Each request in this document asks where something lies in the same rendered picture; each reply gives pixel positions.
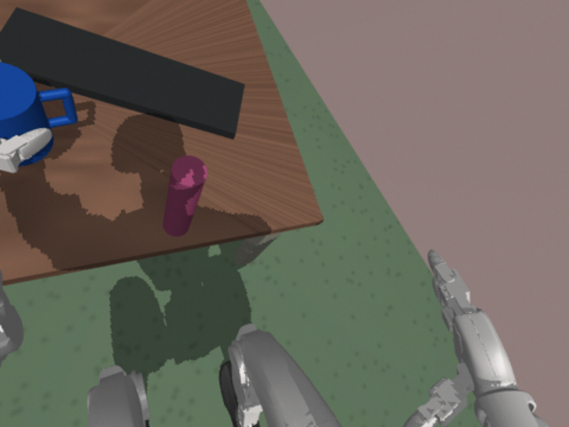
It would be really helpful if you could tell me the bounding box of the right robot arm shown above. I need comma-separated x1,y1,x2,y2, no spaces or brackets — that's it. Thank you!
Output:
474,388,549,427

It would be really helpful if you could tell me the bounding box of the left robot hand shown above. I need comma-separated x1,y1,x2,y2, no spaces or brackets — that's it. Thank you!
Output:
0,60,52,173

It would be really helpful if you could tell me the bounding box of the left robot arm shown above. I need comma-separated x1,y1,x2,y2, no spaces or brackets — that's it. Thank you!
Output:
0,270,23,367

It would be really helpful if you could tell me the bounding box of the right robot hand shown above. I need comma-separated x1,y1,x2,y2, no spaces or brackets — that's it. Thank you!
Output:
403,250,518,427

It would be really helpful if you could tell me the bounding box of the coffee table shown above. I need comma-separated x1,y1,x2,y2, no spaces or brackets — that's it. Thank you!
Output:
0,0,324,286

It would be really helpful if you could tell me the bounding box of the right robot foot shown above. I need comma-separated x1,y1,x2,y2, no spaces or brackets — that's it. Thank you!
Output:
219,361,260,427

